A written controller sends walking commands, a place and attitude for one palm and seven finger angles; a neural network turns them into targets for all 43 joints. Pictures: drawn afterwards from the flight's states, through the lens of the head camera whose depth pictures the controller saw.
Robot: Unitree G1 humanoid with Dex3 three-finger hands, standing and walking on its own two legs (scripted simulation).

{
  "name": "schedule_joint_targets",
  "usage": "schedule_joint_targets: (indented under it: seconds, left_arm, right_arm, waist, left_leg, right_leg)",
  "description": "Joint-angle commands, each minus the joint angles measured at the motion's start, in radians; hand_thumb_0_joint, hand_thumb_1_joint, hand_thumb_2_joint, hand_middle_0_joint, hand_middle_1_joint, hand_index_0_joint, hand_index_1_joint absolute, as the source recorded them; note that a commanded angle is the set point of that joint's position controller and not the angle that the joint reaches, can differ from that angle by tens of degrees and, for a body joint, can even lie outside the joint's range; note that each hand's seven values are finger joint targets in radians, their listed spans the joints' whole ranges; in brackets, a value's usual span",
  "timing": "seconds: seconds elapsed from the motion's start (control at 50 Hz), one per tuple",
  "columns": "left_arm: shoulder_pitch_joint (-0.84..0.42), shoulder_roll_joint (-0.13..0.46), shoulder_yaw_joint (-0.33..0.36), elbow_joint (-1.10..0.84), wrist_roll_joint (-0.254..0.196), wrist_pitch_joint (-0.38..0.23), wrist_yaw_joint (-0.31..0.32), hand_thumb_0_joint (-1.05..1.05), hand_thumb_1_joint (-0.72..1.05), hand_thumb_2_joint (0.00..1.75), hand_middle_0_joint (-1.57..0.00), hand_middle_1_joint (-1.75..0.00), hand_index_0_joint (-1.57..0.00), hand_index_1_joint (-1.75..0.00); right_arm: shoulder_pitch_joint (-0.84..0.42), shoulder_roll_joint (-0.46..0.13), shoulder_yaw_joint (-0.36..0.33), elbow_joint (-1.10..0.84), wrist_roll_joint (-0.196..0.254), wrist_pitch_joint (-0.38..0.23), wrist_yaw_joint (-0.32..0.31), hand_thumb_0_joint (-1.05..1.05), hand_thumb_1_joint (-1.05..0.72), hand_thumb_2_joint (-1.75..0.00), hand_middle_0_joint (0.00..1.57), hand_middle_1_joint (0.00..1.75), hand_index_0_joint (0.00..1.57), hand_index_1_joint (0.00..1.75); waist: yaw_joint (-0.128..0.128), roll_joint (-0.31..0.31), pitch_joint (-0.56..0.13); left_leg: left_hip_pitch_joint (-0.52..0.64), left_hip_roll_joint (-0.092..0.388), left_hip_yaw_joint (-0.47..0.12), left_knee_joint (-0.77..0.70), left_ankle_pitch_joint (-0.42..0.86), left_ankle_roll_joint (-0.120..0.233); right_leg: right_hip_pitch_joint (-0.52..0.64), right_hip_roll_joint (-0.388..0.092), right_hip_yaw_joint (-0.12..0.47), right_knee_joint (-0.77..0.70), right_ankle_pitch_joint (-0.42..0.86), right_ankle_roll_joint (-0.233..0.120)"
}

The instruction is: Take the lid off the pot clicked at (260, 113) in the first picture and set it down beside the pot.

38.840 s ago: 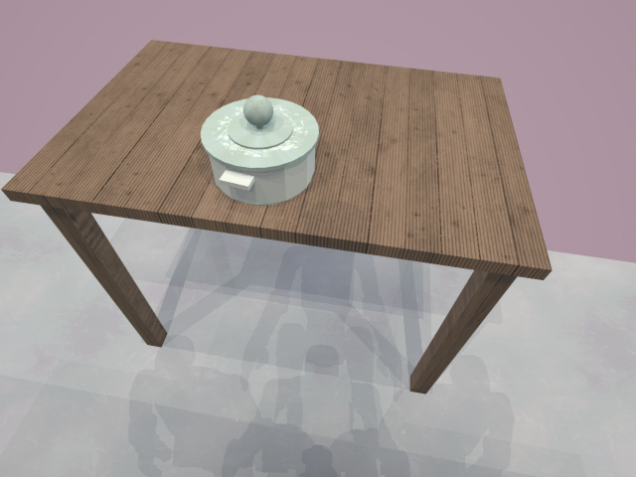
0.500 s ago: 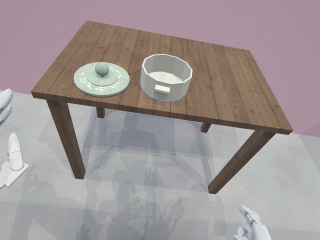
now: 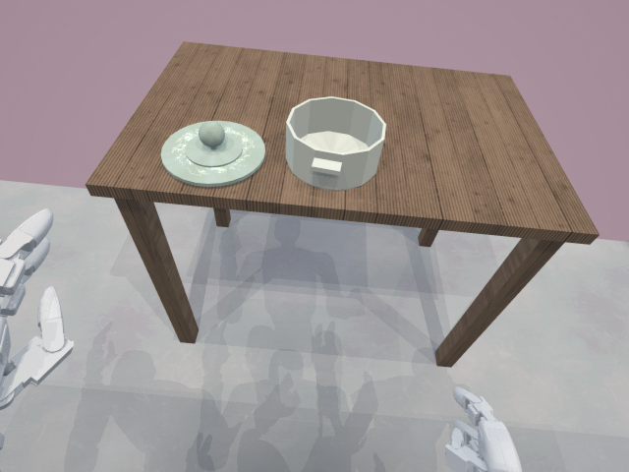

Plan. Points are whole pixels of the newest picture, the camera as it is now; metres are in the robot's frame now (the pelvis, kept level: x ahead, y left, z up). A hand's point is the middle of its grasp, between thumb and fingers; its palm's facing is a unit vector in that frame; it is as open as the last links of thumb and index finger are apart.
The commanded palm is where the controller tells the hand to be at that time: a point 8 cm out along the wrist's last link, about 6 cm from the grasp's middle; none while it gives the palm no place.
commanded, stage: let the arm hang, fingers relaxed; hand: left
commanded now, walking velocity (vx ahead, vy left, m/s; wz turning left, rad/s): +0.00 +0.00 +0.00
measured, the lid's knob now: (211, 134) +0.69 +0.25 +0.02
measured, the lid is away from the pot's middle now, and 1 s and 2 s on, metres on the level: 0.25 0.25 0.25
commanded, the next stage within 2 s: look to check the result in 1.10 s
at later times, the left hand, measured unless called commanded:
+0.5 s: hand out of the picture -0.02 +0.15 -0.19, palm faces +0.11 -0.97 -0.20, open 7.2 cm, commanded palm none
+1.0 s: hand out of the picture +0.02 +0.18 -0.18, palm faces +0.11 -0.98 -0.19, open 7.3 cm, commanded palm none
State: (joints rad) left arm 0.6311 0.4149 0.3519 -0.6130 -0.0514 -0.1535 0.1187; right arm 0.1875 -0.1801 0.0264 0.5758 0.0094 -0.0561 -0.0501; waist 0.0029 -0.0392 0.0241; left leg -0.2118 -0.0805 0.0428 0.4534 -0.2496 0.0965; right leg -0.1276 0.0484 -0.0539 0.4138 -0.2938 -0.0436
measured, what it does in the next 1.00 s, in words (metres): stands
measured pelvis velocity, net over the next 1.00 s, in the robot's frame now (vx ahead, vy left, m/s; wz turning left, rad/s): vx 0.01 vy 0.01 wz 0.06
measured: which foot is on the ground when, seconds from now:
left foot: down 0.00-1.00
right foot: down 0.00-1.00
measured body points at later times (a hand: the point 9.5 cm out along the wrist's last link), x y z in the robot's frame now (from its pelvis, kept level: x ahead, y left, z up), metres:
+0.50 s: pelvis +0.01 -0.03 -0.01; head +0.06 -0.01 +0.43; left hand -0.02 +0.20 -0.17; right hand -0.01 -0.27 -0.15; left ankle -0.03 +0.09 -0.74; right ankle -0.05 -0.09 -0.74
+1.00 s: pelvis +0.01 +0.01 +0.00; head +0.03 +0.02 +0.45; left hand +0.02 +0.24 -0.17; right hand +0.02 -0.21 -0.16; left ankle -0.03 +0.09 -0.74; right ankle -0.05 -0.09 -0.74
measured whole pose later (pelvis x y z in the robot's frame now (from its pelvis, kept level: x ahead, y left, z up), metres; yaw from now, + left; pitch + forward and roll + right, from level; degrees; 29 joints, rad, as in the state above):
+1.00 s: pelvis +0.01 +0.01 +0.00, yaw +3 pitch -1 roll -1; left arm 0.24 0.16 0.03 1.07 0.01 0.01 0.05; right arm 0.30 -0.11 -0.03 1.07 -0.01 0.02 -0.06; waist -0.01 -0.02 0.06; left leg -0.16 -0.01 0.06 0.49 -0.33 0.05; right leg -0.08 0.01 -0.11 0.43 -0.33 -0.03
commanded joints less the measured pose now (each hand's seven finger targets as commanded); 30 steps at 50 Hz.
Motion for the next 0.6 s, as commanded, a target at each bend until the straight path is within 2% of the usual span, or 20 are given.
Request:
schedule_joint_targets:
  seconds: [0.0, 0.02, 0.06, 0.08, 0.12, 0.16, 0.2, 0.22, 0.26, 0.32, 0.34, 0.36, 0.4, 0.42, 0.44, 0.46, 0.48, 0.52, 0.56, 0.58]
  left_arm:
    - [-0.112, -0.092, -0.211, 0.726, 0.096, 0.126, -0.099, 0.00, 0.90, 0.90, -0.20, -0.30, -0.20, -0.30]
    - [-0.111, -0.089, -0.220, 0.712, 0.094, 0.148, -0.100, 0.00, 0.90, 0.90, -0.20, -0.30, -0.20, -0.30]
    - [-0.184, -0.103, -0.247, 0.786, 0.092, 0.151, -0.104, 0.00, 0.90, 0.90, -0.20, -0.30, -0.20, -0.30]
    - [-0.226, -0.098, -0.254, 0.830, 0.092, 0.153, -0.104, 0.00, 0.90, 0.90, -0.20, -0.30, -0.20, -0.30]
    - [-0.299, -0.095, -0.262, 0.940, 0.090, 0.160, -0.102, 0.00, 0.90, 0.90, -0.20, -0.30, -0.20, -0.30]
    - [-0.323, -0.078, -0.263, 1.062, 0.083, 0.168, -0.097, 0.00, 0.90, 0.90, -0.20, -0.30, -0.20, -0.30]
    - [-0.321, -0.037, -0.266, 1.171, 0.080, 0.166, -0.091, 0.00, 0.90, 0.90, -0.20, -0.30, -0.20, -0.30]
    - [-0.342, -0.028, -0.273, 1.218, 0.078, 0.158, -0.088, 0.00, 0.90, 0.90, -0.20, -0.30, -0.20, -0.30]
    - [-0.363, -0.040, -0.287, 1.296, 0.077, 0.148, -0.085, 0.00, 0.90, 0.90, -0.20, -0.30, -0.20, -0.30]
    - [-0.361, -0.074, -0.277, 1.388, 0.079, 0.138, -0.076, 0.00, 0.90, 0.90, -0.20, -0.30, -0.20, -0.30]
    - [-0.366, -0.064, -0.280, 1.412, 0.079, 0.139, -0.075, 0.00, 0.90, 0.90, -0.20, -0.30, -0.20, -0.30]
    - [-0.358, -0.075, -0.282, 1.442, 0.072, 0.138, -0.077, 0.00, 0.90, 0.90, -0.20, -0.30, -0.20, -0.30]
    - [-0.339, -0.098, -0.290, 1.495, 0.058, 0.138, -0.081, 0.00, 0.90, 0.90, -0.20, -0.30, -0.20, -0.30]
    - [-0.310, -0.129, -0.299, 1.520, 0.049, 0.141, -0.083, 0.00, 0.90, 0.90, -0.20, -0.30, -0.20, -0.30]
    - [-0.288, -0.159, -0.309, 1.533, 0.051, 0.147, -0.086, 0.00, 0.90, 0.90, -0.20, -0.30, -0.20, -0.30]
    - [-0.273, -0.181, -0.318, 1.552, 0.050, 0.148, -0.080, 0.00, 0.90, 0.90, -0.20, -0.30, -0.20, -0.30]
    - [-0.267, -0.189, -0.318, 1.570, 0.052, 0.148, -0.073, 0.00, 0.90, 0.90, -0.20, -0.30, -0.20, -0.30]
    - [-0.251, -0.166, -0.310, 1.611, 0.051, 0.142, -0.063, 0.00, 0.90, 0.90, -0.20, -0.30, -0.20, -0.30]
    - [-0.246, -0.158, -0.309, 1.625, 0.050, 0.141, -0.055, 0.00, 0.90, 0.90, -0.20, -0.30, -0.20, -0.30]
    - [-0.260, -0.160, -0.311, 1.628, 0.050, 0.144, -0.056, 0.00, 0.90, 0.90, -0.20, -0.30, -0.20, -0.30]
  right_arm:
    - [0.061, -0.199, -0.134, 0.136, 0.006, -0.069, 0.070, 0.00, -0.90, -0.90, 0.20, 0.30, 0.20, 0.30]
    - [0.076, -0.194, -0.125, 0.106, 0.004, -0.034, 0.067, 0.00, -0.90, -0.90, 0.20, 0.30, 0.20, 0.30]
    - [0.065, -0.177, -0.105, 0.081, -0.013, -0.001, 0.055, 0.00, -0.90, -0.90, 0.20, 0.30, 0.20, 0.30]
    - [0.060, -0.183, -0.102, 0.072, -0.024, 0.005, 0.050, 0.00, -0.90, -0.90, 0.20, 0.30, 0.20, 0.30]
    - [0.039, -0.201, -0.104, 0.093, -0.036, 0.011, 0.039, 0.00, -0.90, -0.90, 0.20, 0.30, 0.20, 0.30]
    - [0.002, -0.182, -0.095, 0.109, -0.037, 0.024, 0.031, 0.00, -0.90, -0.90, 0.20, 0.30, 0.20, 0.30]
    - [0.011, -0.133, -0.088, 0.138, -0.028, 0.040, 0.024, 0.00, -0.90, -0.90, 0.20, 0.30, 0.20, 0.30]
    - [0.027, -0.111, -0.088, 0.160, -0.023, 0.048, 0.021, 0.00, -0.90, -0.90, 0.20, 0.30, 0.20, 0.30]
    - [0.056, -0.100, -0.090, 0.203, -0.022, 0.060, 0.018, 0.00, -0.90, -0.90, 0.20, 0.30, 0.20, 0.30]
    - [0.123, -0.064, -0.094, 0.252, -0.025, 0.062, 0.020, 0.00, -0.90, -0.90, 0.20, 0.30, 0.20, 0.30]
    - [0.153, -0.051, -0.088, 0.270, -0.020, 0.065, 0.022, 0.00, -0.90, -0.90, 0.20, 0.30, 0.20, 0.30]
    - [0.176, -0.045, -0.086, 0.292, -0.019, 0.064, 0.022, 0.00, -0.90, -0.90, 0.20, 0.30, 0.20, 0.30]
    - [0.237, -0.023, -0.080, 0.332, -0.017, 0.059, 0.020, 0.00, -0.90, -0.90, 0.20, 0.30, 0.20, 0.30]
    - [0.239, -0.030, -0.076, 0.345, -0.016, 0.055, 0.015, 0.00, -0.90, -0.90, 0.20, 0.30, 0.20, 0.30]
    - [0.231, -0.051, -0.079, 0.348, -0.015, 0.055, 0.006, 0.00, -0.90, -0.90, 0.20, 0.30, 0.20, 0.30]
    - [0.225, -0.069, -0.082, 0.354, -0.017, 0.061, -0.004, 0.00, -0.90, -0.90, 0.20, 0.30, 0.20, 0.30]
    - [0.223, -0.057, -0.080, 0.368, -0.015, 0.066, -0.009, 0.00, -0.90, -0.90, 0.20, 0.30, 0.20, 0.30]
    - [0.240, -0.022, -0.074, 0.398, -0.007, 0.068, -0.010, 0.00, -0.90, -0.90, 0.20, 0.30, 0.20, 0.30]
    - [0.254, -0.007, -0.072, 0.422, -0.007, 0.068, -0.008, 0.00, -0.90, -0.90, 0.20, 0.30, 0.20, 0.30]
    - [0.257, -0.007, -0.072, 0.430, -0.007, 0.067, -0.007, 0.00, -0.90, -0.90, 0.20, 0.30, 0.20, 0.30]
  waist:
    - [-0.037, 0.017, -0.124]
    - [-0.043, 0.049, -0.111]
    - [-0.033, 0.000, -0.123]
    - [-0.031, -0.051, -0.108]
    - [-0.016, -0.065, -0.076]
    - [0.014, -0.033, -0.005]
    - [0.010, -0.044, 0.033]
    - [-0.005, -0.034, 0.049]
    - [-0.018, 0.066, 0.077]
    - [-0.033, 0.168, 0.029]
    - [-0.041, 0.114, 0.011]
    - [-0.039, 0.128, -0.018]
    - [-0.044, 0.100, -0.058]
    - [-0.028, 0.121, -0.079]
    - [-0.012, 0.122, -0.064]
    - [-0.001, 0.098, -0.056]
    - [0.000, 0.012, -0.030]
    - [-0.007, -0.053, -0.068]
    - [-0.015, -0.048, -0.077]
    - [-0.020, -0.024, -0.076]
  left_leg:
    - [0.077, 0.209, -0.184, 0.187, 0.426, -0.079]
    - [0.064, 0.212, -0.199, 0.193, 0.331, -0.060]
    - [-0.036, 0.253, -0.329, 0.131, 0.221, 0.014]
    - [-0.076, 0.262, -0.384, 0.095, 0.223, 0.035]
    - [-0.150, 0.259, -0.410, 0.040, 0.265, 0.051]
    - [-0.253, 0.197, -0.317, 0.065, 0.228, 0.018]
    - [-0.277, 0.075, -0.126, 0.256, 0.064, -0.054]
    - [-0.258, 0.062, -0.077, 0.354, -0.085, -0.078]
    - [-0.257, 0.091, -0.085, 0.473, -0.217, -0.081]
    - [-0.237, 0.127, -0.082, 0.462, -0.239, -0.076]
    - [-0.204, 0.138, -0.067, 0.395, -0.221, -0.074]
    - [-0.173, 0.136, -0.053, 0.304, -0.185, -0.074]
    - [-0.053, 0.143, -0.060, 0.097, 0.081, -0.062]
    - [0.009, 0.177, -0.130, 0.044, 0.262, -0.034]
    - [0.048, 0.242, -0.218, 0.040, 0.327, 0.008]
    - [0.030, 0.255, -0.205, 0.055, 0.331, 0.029]
    - [-0.015, 0.223, -0.141, 0.095, 0.310, 0.002]
    - [-0.041, 0.154, -0.039, 0.146, 0.295, -0.059]
    - [-0.053, 0.145, -0.015, 0.124, 0.241, -0.064]
    - [-0.023, 0.150, -0.020, 0.097, 0.279, -0.059]
  right_leg:
    - [-0.240, -0.200, 0.045, 0.141, 0.090, -0.050]
    - [-0.279, -0.176, 0.043, 0.169, 0.001, -0.049]
    - [-0.252, -0.119, 0.046, 0.235, -0.114, -0.028]
    - [-0.218, -0.096, 0.058, 0.262, -0.106, -0.023]
    - [-0.141, -0.089, 0.085, 0.266, -0.035, -0.013]
    - [-0.048, -0.132, 0.146, 0.159, 0.075, -0.023]
    - [-0.023, -0.306, 0.357, -0.042, 0.173, -0.112]
    - [-0.040, -0.383, 0.425, -0.099, 0.252, -0.168]
    - [-0.064, -0.401, 0.415, -0.131, 0.337, -0.219]
    - [-0.029, -0.386, 0.331, -0.105, 0.345, -0.239]
    - [-0.013, -0.362, 0.268, -0.093, 0.364, -0.216]
    - [0.020, -0.334, 0.232, -0.075, 0.390, -0.191]
    - [0.030, -0.263, 0.135, 0.012, 0.425, -0.103]
    - [0.002, -0.194, 0.083, 0.056, 0.406, -0.040]
    - [-0.068, -0.141, 0.037, 0.074, 0.300, 0.001]
    - [-0.052, -0.119, 0.042, 0.020, 0.262, 0.036]
    - [0.004, -0.129, 0.062, -0.042, 0.340, 0.056]
    - [0.127, -0.189, 0.083, -0.016, 0.678, 0.044]
    - [0.176, -0.206, 0.074, 0.018, 0.823, 0.035]
    - [0.156, -0.196, 0.054, 0.029, 0.789, 0.030]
